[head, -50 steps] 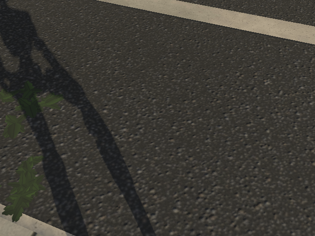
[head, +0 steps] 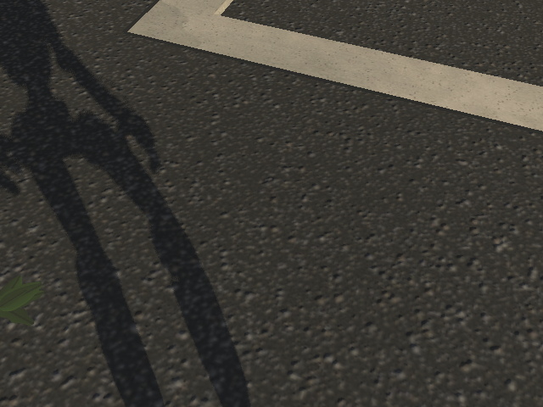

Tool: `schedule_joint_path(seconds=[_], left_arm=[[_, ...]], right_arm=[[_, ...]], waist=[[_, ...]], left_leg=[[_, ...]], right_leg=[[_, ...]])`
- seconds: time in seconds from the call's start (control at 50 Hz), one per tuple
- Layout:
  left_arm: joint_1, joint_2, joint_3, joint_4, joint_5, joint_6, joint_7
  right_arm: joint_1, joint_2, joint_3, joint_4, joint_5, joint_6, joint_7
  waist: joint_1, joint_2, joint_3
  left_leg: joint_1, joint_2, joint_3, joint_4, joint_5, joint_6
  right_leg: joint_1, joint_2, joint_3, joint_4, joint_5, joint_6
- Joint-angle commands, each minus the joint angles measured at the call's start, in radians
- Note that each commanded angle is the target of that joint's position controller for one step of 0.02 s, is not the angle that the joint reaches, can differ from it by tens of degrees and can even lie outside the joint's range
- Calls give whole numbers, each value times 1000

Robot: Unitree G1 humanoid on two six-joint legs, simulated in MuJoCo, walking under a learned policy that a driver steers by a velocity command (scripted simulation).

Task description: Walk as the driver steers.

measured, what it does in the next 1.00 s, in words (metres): walks ahead, turning right: right foot, then left foot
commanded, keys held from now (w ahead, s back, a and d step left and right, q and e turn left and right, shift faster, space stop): w+e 0.60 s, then w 0.36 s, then q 0.04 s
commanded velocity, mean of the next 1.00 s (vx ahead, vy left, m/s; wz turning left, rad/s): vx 0.50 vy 0.00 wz -0.40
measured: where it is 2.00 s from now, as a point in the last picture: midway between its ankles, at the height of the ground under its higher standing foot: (372, 347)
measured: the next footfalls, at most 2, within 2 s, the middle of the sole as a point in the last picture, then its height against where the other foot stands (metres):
right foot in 0.38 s outside the picture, level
left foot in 0.90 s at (329, 335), level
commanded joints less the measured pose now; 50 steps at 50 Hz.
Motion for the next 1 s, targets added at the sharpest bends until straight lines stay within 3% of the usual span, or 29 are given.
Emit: schedule_joint_path(seconds=[0.02,0.08,0.16,0.28,0.32,0.34,0.36,0.38,0.4,0.42,0.44,0.46,0.48,0.5,0.52,0.56,0.6,0.68,0.74,0.8,0.84,0.86,0.88,0.9,0.92,0.94,0.96,0.98,1.0], left_arm=[[76,43,18,-42,7,23,6],[-13,60,28,-78,14,22,1],[-137,39,21,-122,12,14,-21],[-295,47,11,-223,10,27,-53],[-286,68,18,-247,10,29,-63],[-236,88,28,-245,12,29,-66],[-108,122,51,-216,10,28,-67],[76,206,93,-167,4,30,-55],[150,349,124,-159,-3,34,-38],[178,329,106,-187,9,19,-42],[164,252,84,-182,22,8,-46],[99,210,73,-194,19,3,-44],[8,175,61,-222,17,5,-44],[-50,143,50,-244,22,5,-43],[-69,134,46,-255,27,5,-41],[-51,161,52,-255,20,-1,-30],[-9,188,59,-248,15,-3,-15],[51,167,51,-219,14,-2,-1],[96,171,50,-187,13,-7,-5],[123,175,52,-163,12,0,0],[119,187,56,-158,16,10,5],[100,194,56,-163,16,15,5],[82,183,50,-170,19,18,3],[62,155,34,-191,30,19,0],[203,76,11,-186,19,3,-7],[203,98,8,-178,9,-12,-10],[104,175,26,-198,-6,-19,-14],[14,179,25,-223,2,-21,-12],[-31,172,28,-235,23,-21,-8]], right_arm=[[-16,-124,-25,-44,-5,-23,-11],[36,-151,-36,-17,-4,-21,-36],[73,-156,-36,0,5,-7,-50],[150,-196,-51,30,24,26,-52],[129,-218,-59,23,31,38,-52],[107,-230,-63,14,34,44,-54],[84,-229,-62,5,36,51,-56],[94,-207,-52,-9,24,52,-57],[147,-99,-15,-63,-17,29,-45],[117,-105,-7,-85,8,-21,-29],[1,-173,-27,-110,51,-48,-21],[-32,-169,-24,-117,48,-59,-22],[-30,-168,-30,-102,25,-55,-31],[-20,-176,-41,-98,13,-42,-37],[-13,-170,-44,-103,12,-25,-35],[-19,-143,-44,-116,3,-3,-37],[-93,-127,-41,-146,-4,3,-41],[-216,-90,-22,-174,7,-4,-25],[-284,-105,-18,-201,17,-11,-14],[-312,-133,-20,-224,17,-23,-1],[-279,-149,-24,-222,16,-30,4],[-221,-165,-32,-209,15,-33,3],[-103,-193,-48,-174,10,-35,0],[70,-235,-60,-143,-1,-35,-4],[220,-315,-86,-113,-7,-24,-6],[239,-245,-67,-90,20,-17,2],[161,-190,-50,-105,33,-14,0],[66,-170,-38,-132,22,-5,-2],[8,-150,-28,-142,10,-1,1]], waist=[[25,102,-26],[7,75,-23],[-27,86,0],[-73,94,65],[-48,116,54],[-12,129,15],[62,112,-56],[134,51,-157],[88,-214,-233],[96,-205,-384],[122,-100,-281],[94,-62,-201],[47,10,-144],[7,8,-113],[-17,-3,-104],[-31,3,-92],[-15,5,-61],[39,-43,-27],[70,-51,6],[73,-49,24],[53,-63,14],[19,-70,-16],[-37,-60,-93],[-111,-13,-228],[-98,233,-385],[-103,321,-388],[-103,215,-218],[-77,123,-107],[-47,76,-31]], left_leg=[[26,344,-282,-299,32,178],[103,334,-181,-311,112,160],[169,304,-44,-309,152,108],[321,367,26,-239,148,74],[351,382,55,-153,313,51],[342,374,84,-57,497,34],[304,338,129,125,644,6],[133,288,152,393,575,-39],[-288,144,143,789,-107,-108],[-489,34,-92,966,-456,-108],[-596,91,-151,992,-373,-76],[-591,135,-143,924,-276,-53],[-511,174,-144,838,-208,-55],[-419,199,-148,764,-169,-60],[-359,203,-149,725,-149,-67],[-334,184,-131,638,-97,-94],[-362,163,-125,502,-2,-118],[-299,122,-109,206,245,-108],[-279,111,-112,128,296,-87],[-329,112,-121,79,205,-51],[-285,98,-103,63,121,-25],[-193,73,-76,44,94,-7],[-20,58,-59,32,116,22],[258,173,-178,76,149,83],[663,395,-581,46,9,244],[702,456,-832,-103,-178,262],[567,428,-732,-126,-296,209],[395,389,-605,-145,-161,180],[243,351,-507,-161,63,175]], right_leg=[[-89,-88,47,-63,89,2],[-177,-85,57,-188,241,-3],[-176,-64,-3,-395,406,-9],[-199,-43,-85,-534,284,-36],[-141,-12,-129,-555,177,-66],[-40,28,-169,-569,143,-85],[146,84,-206,-626,184,-113],[444,84,-126,-651,206,-160],[777,-187,370,-719,177,-311],[921,-310,773,-911,84,-422],[882,-268,633,-914,155,-352],[759,-223,478,-896,231,-306],[600,-181,364,-901,319,-272],[474,-149,293,-925,397,-256],[402,-129,269,-949,427,-253],[344,-108,222,-972,498,-262],[328,-93,197,-985,511,-256],[317,-53,132,-997,402,-200],[357,-86,161,-995,338,-192],[489,-140,205,-935,394,-186],[544,-159,217,-888,509,-170],[548,-142,202,-828,654,-156],[527,-89,164,-700,791,-136],[385,-32,121,-463,689,-104],[3,124,38,-69,279,-17],[-178,148,100,66,-214,-18],[-264,82,111,129,-158,-29],[-244,30,53,94,-70,-28],[-202,4,23,31,-25,-17]])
